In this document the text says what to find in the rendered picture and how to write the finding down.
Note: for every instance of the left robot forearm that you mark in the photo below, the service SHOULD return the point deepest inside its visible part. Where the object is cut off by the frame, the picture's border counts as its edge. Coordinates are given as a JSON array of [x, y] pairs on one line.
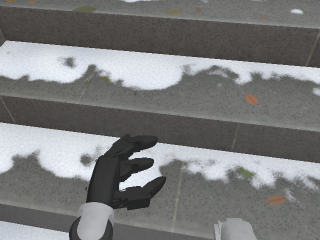
[[94, 221]]

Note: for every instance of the left robot hand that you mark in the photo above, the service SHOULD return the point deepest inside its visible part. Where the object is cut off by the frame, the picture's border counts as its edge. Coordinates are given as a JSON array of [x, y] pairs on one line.
[[115, 166]]

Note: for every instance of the right robot thigh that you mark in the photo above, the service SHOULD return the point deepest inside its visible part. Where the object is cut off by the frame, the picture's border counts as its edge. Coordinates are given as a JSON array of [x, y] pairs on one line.
[[233, 229]]

